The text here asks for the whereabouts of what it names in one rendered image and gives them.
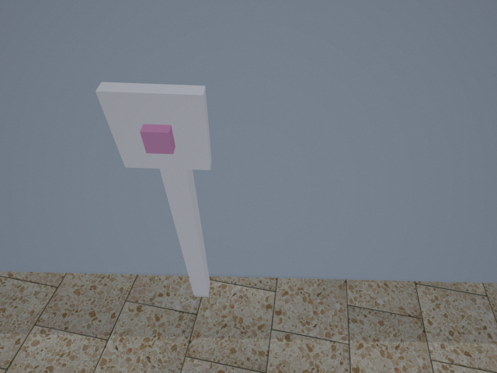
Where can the panel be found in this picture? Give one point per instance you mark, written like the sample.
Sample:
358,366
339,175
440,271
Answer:
127,106

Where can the button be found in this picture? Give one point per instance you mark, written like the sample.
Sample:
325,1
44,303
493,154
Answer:
158,138

